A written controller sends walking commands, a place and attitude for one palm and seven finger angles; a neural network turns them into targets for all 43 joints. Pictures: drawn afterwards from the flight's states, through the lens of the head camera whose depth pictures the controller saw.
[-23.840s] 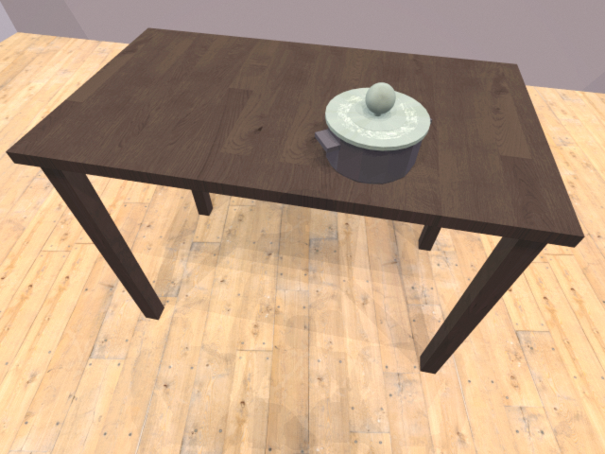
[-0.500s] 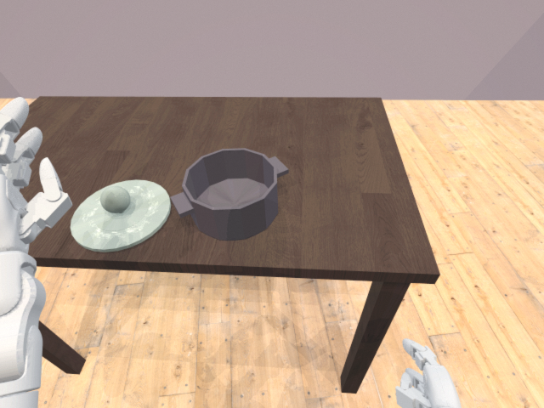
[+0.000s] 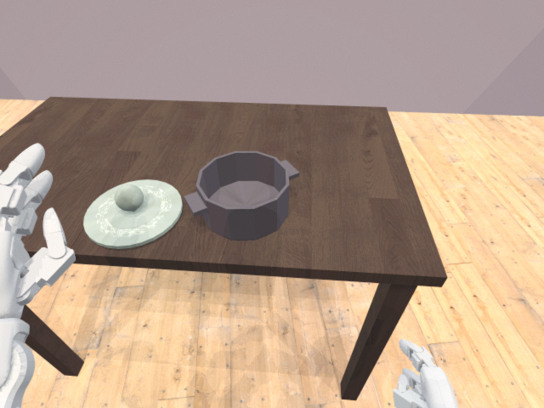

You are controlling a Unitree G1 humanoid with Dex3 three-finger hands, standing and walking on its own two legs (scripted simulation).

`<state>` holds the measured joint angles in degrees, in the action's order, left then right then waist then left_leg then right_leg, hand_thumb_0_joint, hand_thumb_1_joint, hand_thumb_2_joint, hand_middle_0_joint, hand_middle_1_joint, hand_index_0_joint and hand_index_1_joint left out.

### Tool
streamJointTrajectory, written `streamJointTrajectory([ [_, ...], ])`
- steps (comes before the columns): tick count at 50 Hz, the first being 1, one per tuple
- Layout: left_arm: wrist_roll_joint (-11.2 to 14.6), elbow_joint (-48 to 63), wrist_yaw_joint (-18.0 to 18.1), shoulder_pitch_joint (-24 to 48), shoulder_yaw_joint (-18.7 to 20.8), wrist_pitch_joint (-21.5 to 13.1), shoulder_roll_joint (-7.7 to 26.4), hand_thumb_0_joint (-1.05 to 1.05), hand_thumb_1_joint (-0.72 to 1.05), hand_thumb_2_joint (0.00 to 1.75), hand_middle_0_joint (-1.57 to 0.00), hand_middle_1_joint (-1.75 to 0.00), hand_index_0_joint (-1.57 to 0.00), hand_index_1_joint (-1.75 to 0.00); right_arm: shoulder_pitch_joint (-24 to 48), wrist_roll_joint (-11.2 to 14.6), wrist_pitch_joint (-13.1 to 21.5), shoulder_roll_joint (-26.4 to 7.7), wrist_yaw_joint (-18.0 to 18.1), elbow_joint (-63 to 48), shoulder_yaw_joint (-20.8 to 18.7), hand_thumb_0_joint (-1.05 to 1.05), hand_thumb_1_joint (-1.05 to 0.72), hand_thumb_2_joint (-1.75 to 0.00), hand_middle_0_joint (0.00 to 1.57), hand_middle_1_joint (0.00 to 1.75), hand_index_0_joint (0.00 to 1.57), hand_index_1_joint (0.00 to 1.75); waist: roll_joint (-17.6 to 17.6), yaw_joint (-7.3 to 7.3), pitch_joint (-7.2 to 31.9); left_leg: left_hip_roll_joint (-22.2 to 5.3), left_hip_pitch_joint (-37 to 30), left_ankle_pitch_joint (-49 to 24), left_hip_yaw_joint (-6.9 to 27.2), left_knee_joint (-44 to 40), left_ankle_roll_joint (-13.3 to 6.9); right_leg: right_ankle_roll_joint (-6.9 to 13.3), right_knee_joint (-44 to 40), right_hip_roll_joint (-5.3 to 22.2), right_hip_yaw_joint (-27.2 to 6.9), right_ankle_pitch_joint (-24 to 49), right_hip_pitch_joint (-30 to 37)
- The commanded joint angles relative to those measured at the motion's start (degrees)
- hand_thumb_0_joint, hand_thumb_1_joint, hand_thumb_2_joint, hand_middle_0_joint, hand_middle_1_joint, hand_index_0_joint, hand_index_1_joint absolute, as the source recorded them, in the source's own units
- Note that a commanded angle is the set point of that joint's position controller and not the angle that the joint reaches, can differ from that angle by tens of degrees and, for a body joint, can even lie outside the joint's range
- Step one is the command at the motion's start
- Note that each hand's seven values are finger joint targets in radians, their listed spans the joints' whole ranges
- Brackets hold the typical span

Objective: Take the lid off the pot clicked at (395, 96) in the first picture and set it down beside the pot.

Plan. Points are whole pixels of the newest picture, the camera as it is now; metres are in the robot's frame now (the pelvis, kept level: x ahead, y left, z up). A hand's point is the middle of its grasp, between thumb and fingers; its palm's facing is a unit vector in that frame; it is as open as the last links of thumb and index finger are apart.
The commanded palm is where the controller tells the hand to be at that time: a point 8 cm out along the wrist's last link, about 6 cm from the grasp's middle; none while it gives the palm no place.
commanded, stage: draw the hand back to the body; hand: left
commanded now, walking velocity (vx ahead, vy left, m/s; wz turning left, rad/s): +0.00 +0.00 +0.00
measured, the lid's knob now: (129, 197) +0.46 +0.34 +0.04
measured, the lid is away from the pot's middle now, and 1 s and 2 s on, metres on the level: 0.23 0.23 0.23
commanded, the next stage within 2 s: step back with the hand held close in 0.20 s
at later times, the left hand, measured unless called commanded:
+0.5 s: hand (55, 253) +0.20 +0.25 +0.22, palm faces +0.41 -0.81 -0.40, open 7.4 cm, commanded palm +0.12 +0.29 +0.21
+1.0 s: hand out of the picture +0.12 +0.27 +0.20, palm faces +0.43 -0.81 -0.40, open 7.4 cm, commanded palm +0.05 +0.31 +0.21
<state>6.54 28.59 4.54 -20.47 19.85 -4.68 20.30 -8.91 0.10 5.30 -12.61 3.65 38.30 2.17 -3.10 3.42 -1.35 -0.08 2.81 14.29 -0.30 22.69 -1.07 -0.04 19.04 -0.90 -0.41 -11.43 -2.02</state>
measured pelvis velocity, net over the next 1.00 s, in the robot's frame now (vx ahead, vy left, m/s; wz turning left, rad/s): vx -0.07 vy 0.03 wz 0.01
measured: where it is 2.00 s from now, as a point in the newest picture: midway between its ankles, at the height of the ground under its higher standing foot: outside the picture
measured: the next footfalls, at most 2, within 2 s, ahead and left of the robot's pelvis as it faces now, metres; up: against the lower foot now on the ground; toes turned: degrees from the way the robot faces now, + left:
right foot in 1.70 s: -0.20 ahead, -0.12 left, +0.00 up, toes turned -2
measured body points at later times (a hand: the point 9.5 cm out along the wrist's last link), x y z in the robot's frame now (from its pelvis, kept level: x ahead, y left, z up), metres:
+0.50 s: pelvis -0.01 +0.01 +0.00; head -0.01 +0.01 +0.45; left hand +0.17 +0.29 +0.24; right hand +0.19 -0.21 -0.07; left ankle -0.01 +0.11 -0.75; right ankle +0.00 -0.12 -0.75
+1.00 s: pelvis -0.07 +0.03 -0.02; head -0.07 +0.05 +0.43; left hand +0.09 +0.31 +0.22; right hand +0.10 -0.20 -0.09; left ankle -0.02 +0.11 -0.74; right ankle +0.00 -0.12 -0.75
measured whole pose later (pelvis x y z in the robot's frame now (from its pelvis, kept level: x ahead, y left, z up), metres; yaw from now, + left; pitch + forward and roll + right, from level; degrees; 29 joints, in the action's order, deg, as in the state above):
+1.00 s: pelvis -0.07 +0.03 -0.02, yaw +0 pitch -1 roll -2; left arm 2.5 38.9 7.0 -28.6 25.2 -13.0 22.7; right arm -13.6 0.9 3.3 -11.9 3.3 30.9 0.6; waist -0.3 0.2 -0.4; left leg 1.0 21.9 15.7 -0.6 36.9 -3.6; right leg -2.2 29.4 0.3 -0.3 -9.7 -19.2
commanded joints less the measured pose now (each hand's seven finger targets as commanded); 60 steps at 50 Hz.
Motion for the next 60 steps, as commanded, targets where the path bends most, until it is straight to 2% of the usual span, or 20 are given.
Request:
streamJointTrajectory([
  [1, -0.35, 13.64, 0.93, 2.88, 5.78, -3.17, 10.30, 0.00, 0.90, 0.90, -0.20, -0.30, -0.20, -0.30, 9.31, -0.24, 3.29, -5.75, 0.59, -9.89, -2.30, 0.00, -0.90, -0.90, 0.20, 0.30, 0.20, 0.30, 0.74, 0.40, 2.87, -1.33, 0.67, -10.10, 0.29, -3.52, -0.50, 2.02, -2.82, 0.17, 1.14, 7.07, -1.95],
  [6, -1.01, 16.67, 1.43, 5.28, 5.39, -3.17, 10.41, 0.00, 0.90, 0.90, -0.20, -0.30, -0.20, -0.30, 9.19, -0.28, 3.67, -5.69, 0.90, -9.80, -2.20, 0.00, -0.90, -0.90, 0.20, 0.30, 0.20, 0.30, -1.87, 0.06, 2.81, -1.35, 0.35, -9.51, 0.70, -3.46, -0.33, 2.21, -2.70, 0.22, 0.95, 6.17, -2.25],
  [11, -1.04, 14.55, 1.39, 2.54, 4.52, -2.49, 9.07, 0.00, 0.90, 0.90, -0.20, -0.30, -0.20, -0.30, 8.99, -0.49, 3.56, -5.69, 0.89, -9.59, -1.98, 0.00, -0.90, -0.90, 0.20, 0.30, 0.20, 0.30, 0.47, 0.30, 1.75, -1.39, 0.98, -10.03, 1.03, -3.79, -0.26, 2.24, -2.47, 0.05, 1.25, 6.49, -2.17],
  [15, -1.24, 15.95, 1.56, 3.23, 5.33, -2.58, 10.01, 0.00, 0.90, 0.90, -0.20, -0.30, -0.20, -0.30, 9.08, -0.57, 3.59, -5.48, 0.88, -9.80, -1.98, 0.00, -0.90, -0.90, 0.20, 0.30, 0.20, 0.30, -1.91, 0.63, 2.48, -1.33, 0.70, -9.96, 1.07, -3.65, -0.17, 2.38, -2.35, 0.10, 1.06, 6.31, -1.78],
  [16, -1.81, 23.24, 2.31, 14.87, 14.73, -6.19, 20.36, 0.00, 0.90, 0.90, -0.20, -0.30, -0.20, -0.30, 8.33, 0.32, 2.29, -7.62, 0.70, -13.32, -1.95, 0.00, -0.90, -0.90, 0.20, 0.30, 0.20, 0.30, -1.38, -1.45, -0.55, -2.12, 5.77, -4.59, 2.86, -2.45, -1.64, 2.02, -3.90, 2.79, -5.94, 9.19, -5.95],
  [17, -1.81, 15.72, 2.17, 7.97, 11.99, -6.94, 15.61, 0.00, 0.90, 0.90, -0.20, -0.30, -0.20, -0.30, 7.34, -0.19, 1.60, -6.54, 0.87, -11.70, -1.98, 0.00, -0.90, -0.90, 0.20, 0.30, 0.20, 0.30, 3.67, -1.59, -0.74, -1.70, 6.28, -4.14, 3.70, -1.25, -1.91, 2.10, -4.49, 4.09, -6.23, 8.79, -6.52],
  [21, -2.62, 13.85, 0.70, -2.34, 7.57, -7.11, 10.36, 0.00, 0.90, 0.90, -0.20, -0.30, -0.20, -0.30, 6.04, 0.16, -0.57, -7.36, -0.22, -13.53, -3.34, 0.00, -0.90, -0.90, 0.20, 0.30, 0.20, 0.30, 4.42, -2.40, 5.62, -2.92, 4.51, -15.49, 3.05, 1.00, -2.21, 1.32, -1.18, 5.36, -5.13, 19.66, -4.69],
  [23, -2.61, 16.48, 0.50, -4.44, 7.47, -7.34, 10.54, 0.00, 0.90, 0.90, -0.20, -0.30, -0.20, -0.30, 5.98, 0.38, -1.43, -7.36, -0.42, -14.51, -3.60, 0.00, -0.90, -0.90, 0.20, 0.30, 0.20, 0.30, 0.71, -2.48, 8.79, -3.43, 3.95, -20.45, 2.81, 1.52, -2.17, 1.03, 0.83, 5.45, -4.30, 22.65, -3.78],
  [27, -2.56, 19.91, 0.86, -9.49, 11.07, -7.82, 13.63, 0.00, 0.90, 0.90, -0.20, -0.30, -0.20, -0.30, 5.01, 0.76, -3.10, -7.26, -0.27, -16.38, -4.58, 0.00, -0.90, -0.90, 0.20, 0.30, 0.20, 0.30, 2.89, -2.24, 11.66, -4.68, 5.84, -26.07, 3.54, 2.21, -2.11, 0.38, 3.92, 5.08, -3.10, 24.58, -3.03],
  [30, -2.34, 23.04, 1.31, -11.37, 11.83, -8.29, 14.31, 0.00, 0.90, 0.90, -0.20, -0.30, -0.20, -0.30, 4.75, 1.06, -3.49, -7.29, -0.19, -17.55, -4.78, 0.00, -0.90, -0.90, 0.20, 0.30, 0.20, 0.30, -0.03, -2.31, 12.24, -5.26, 8.19, -26.08, 4.29, 2.04, -2.00, 0.13, 6.07, 4.60, -2.55, 22.16, -3.10],
  [34, -2.35, 25.35, 2.04, -12.68, 13.49, -9.06, 15.30, 0.00, 0.90, 0.90, -0.20, -0.30, -0.20, -0.30, 3.95, 1.09, -2.54, -7.63, 0.04, -18.01, -5.22, 0.00, -0.90, -0.90, 0.20, 0.30, 0.20, 0.30, -3.87, -2.05, 11.65, -6.78, 12.42, -22.48, 6.04, 0.16, -2.50, -0.43, 9.73, 3.04, -1.30, 15.46, -3.33],
  [39, -2.93, 23.36, 2.54, -10.23, 13.18, -9.94, 13.51, 0.00, 0.90, 0.90, -0.20, -0.30, -0.20, -0.30, 2.45, 1.10, -0.64, -8.39, 0.26, -17.97, -5.71, 0.00, -0.90, -0.90, 0.20, 0.30, 0.20, 0.30, -3.95, -3.04, 6.64, -8.08, 25.34, 3.11, 7.84, -3.95, -3.98, -0.39, 13.86, 2.01, -1.54, 7.37, -1.12],
  [41, -3.22, 21.86, 2.78, -8.73, 13.18, -10.15, 13.19, 0.00, 0.90, 0.90, -0.20, -0.30, -0.20, -0.30, 1.80, 1.19, 0.00, -8.33, 0.40, -17.92, -5.82, 0.00, -0.90, -0.90, 0.20, 0.30, 0.20, 0.30, -1.45, -3.36, 5.01, -7.46, 29.52, 10.65, 8.05, -3.59, -4.16, -0.15, 13.73, 2.40, -2.36, 6.74, -0.72],
  [46, -3.93, 20.10, 3.27, -4.99, 11.40, -10.90, 12.51, 0.00, 0.90, 0.90, -0.20, -0.30, -0.20, -0.30, 0.76, 0.95, 1.08, -8.05, 0.49, -17.02, -5.93, 0.00, -0.90, -0.90, 0.20, 0.30, 0.20, 0.30, 4.59, -4.28, 1.85, -4.24, 26.80, 19.28, 7.05, 2.62, -3.16, 1.64, 3.86, 5.16, -7.47, -7.45, -12.09],
  [48, -4.26, 21.19, 3.70, -3.82, 11.15, -11.39, 13.23, 0.00, 0.90, 0.90, -0.20, -0.30, -0.20, -0.30, 0.86, 0.54, 1.35, -8.04, 0.58, -16.53, -5.78, 0.00, -0.90, -0.90, 0.20, 0.30, 0.20, 0.30, 3.37, -4.43, 1.69, -3.78, 24.11, 18.92, 7.11, 4.01, -2.81, 2.32, 1.33, 5.79, -8.42, -12.86, -16.52],
  [50, -4.31, 21.29, 4.03, -4.50, 10.47, -11.95, 12.27, 0.00, 0.90, 0.90, -0.20, -0.30, -0.20, -0.30, 1.15, 0.36, 1.83, -7.74, 0.79, -16.44, -5.47, 0.00, -0.90, -0.90, 0.20, 0.30, 0.20, 0.30, 1.17, -4.39, 2.24, -4.58, 24.49, 18.80, 8.04, 2.18, -3.04, 1.96, 2.74, 5.00, -6.68, -12.05, -16.01],
  [53, -4.75, 23.17, 4.22, -6.06, 11.78, -12.90, 13.08, 0.00, 0.90, 0.90, -0.20, -0.30, -0.20, -0.30, 1.18, 0.44, 2.47, -8.11, 0.90, -16.57, -5.49, 0.00, -0.90, -0.90, 0.20, 0.30, 0.20, 0.30, -3.29, -4.20, 5.22, -7.18, 29.39, 21.28, 10.56, -3.58, -4.11, 0.68, 9.52, 2.12, -3.35, -5.45, -7.91],
  [56, -5.56, 23.47, 4.00, -6.12, 12.30, -13.48, 12.04, 0.00, 0.90, 0.90, -0.20, -0.30, -0.20, -0.30, 1.19, 0.58, 3.09, -8.49, 0.80, -17.08, -5.90, 0.00, -0.90, -0.90, 0.20, 0.30, 0.20, 0.30, -8.56, -3.92, 5.20, -11.34, 40.21, 29.20, 13.56, -10.03, -6.11, -0.80, 20.90, -1.72, -0.54, -0.42, 2.15],
  [58, -5.63, 23.67, 3.82, -6.66, 13.45, -13.68, 13.12, 0.00, 0.90, 0.90, -0.20, -0.30, -0.20, -0.30, 0.94, 0.49, 3.49, -8.21, 0.53, -17.06, -6.21, 0.00, -0.90, -0.90, 0.20, 0.30, 0.20, 0.30, -6.99, -3.86, 6.02, -10.68, 40.20, 24.76, 12.49, -7.71, -6.07, -0.71, 21.32, -1.66, -1.48, 3.48, 2.85],
  [60, -5.46, 21.54, 3.54, -6.05, 13.02, -13.84, 12.40, 0.00, 0.90, 0.90, -0.20, -0.30, -0.20, -0.30, 0.88, 0.41, 3.45, -8.01, 0.30, -16.79, -6.29, 0.00, -0.90, -0.90, 0.20, 0.30, 0.20, 0.30, -3.51, -4.07, 2.13, -9.29, 42.42, 26.15, 11.26, -4.70, -5.74, 0.17, 18.46, -0.62, -3.67, 2.82, 0.82],
])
